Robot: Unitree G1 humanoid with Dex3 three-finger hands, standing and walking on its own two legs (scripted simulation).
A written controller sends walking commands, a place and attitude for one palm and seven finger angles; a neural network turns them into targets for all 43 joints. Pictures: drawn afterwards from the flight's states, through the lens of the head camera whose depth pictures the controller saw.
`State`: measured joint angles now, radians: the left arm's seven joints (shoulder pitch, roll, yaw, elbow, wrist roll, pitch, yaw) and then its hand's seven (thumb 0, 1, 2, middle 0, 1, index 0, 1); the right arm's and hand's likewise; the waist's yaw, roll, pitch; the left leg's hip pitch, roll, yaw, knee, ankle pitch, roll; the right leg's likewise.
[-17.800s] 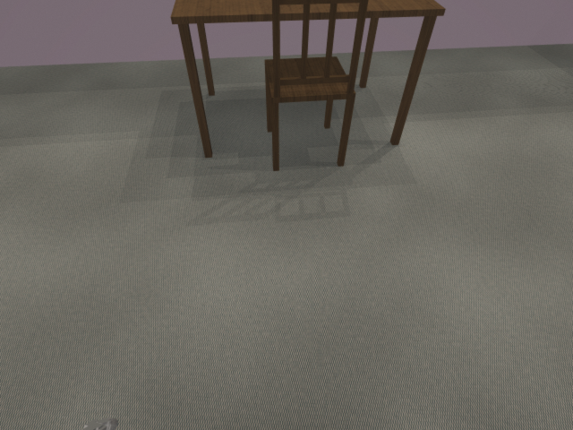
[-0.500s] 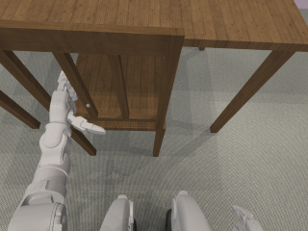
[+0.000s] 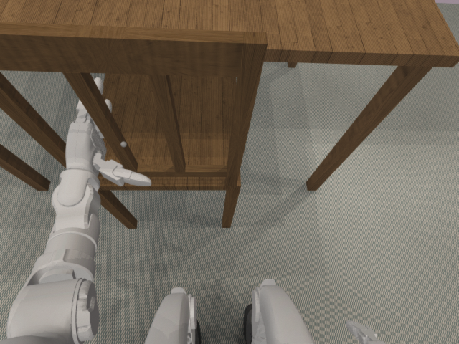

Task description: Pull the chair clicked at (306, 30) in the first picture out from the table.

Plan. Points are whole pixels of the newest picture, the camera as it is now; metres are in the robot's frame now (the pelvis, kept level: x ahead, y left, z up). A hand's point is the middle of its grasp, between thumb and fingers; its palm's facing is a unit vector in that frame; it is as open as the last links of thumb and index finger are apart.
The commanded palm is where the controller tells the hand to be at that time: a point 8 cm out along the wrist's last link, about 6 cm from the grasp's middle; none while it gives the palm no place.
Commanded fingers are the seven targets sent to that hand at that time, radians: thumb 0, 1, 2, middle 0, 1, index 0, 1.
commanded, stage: push the fingers through the gap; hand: left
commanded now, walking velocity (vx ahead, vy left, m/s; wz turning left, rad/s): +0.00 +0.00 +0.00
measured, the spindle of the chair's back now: (110, 131) +0.48 +0.20 +0.01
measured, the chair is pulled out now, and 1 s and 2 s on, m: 0.00 0.00 0.05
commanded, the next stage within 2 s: hook a spindle and tug to test in 0.02 s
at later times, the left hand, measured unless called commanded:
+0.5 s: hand (122, 143) +0.45 +0.17 +0.02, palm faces -0.04 -1.00 -0.03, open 15.2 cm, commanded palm +0.42 +0.22 +0.02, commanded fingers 0.00 -0.22 0.42 -0.41 -1.18 -0.41 -1.18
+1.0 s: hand (120, 144) +0.45 +0.18 +0.02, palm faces +0.00 -1.00 -0.02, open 5.8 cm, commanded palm +0.41 +0.21 +0.02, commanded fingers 0.00 0.90 0.90 -0.50 -1.45 -0.50 -1.45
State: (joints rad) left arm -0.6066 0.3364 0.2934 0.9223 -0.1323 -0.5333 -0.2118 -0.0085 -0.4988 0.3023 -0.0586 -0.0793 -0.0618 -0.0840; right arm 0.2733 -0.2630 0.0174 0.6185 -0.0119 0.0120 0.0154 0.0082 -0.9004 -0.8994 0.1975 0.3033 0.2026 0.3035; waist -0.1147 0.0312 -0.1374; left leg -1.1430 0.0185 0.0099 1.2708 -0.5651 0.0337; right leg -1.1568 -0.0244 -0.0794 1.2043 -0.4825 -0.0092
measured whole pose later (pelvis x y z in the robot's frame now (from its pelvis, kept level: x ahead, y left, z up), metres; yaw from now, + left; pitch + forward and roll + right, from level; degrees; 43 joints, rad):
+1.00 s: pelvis +0.02 +0.01 +0.01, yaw -1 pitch +25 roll -3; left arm -0.51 0.30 0.25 0.78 -0.16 -0.48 -0.16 0.01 0.63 0.79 -0.44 -1.42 -0.43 -1.44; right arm 0.26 -0.25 0.00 0.61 -0.01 0.01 0.03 0.01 -0.90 -0.90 0.20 0.30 0.20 0.30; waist -0.10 0.04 -0.15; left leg -1.11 0.02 0.02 1.25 -0.58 0.04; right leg -1.12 -0.02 -0.07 1.17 -0.49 0.01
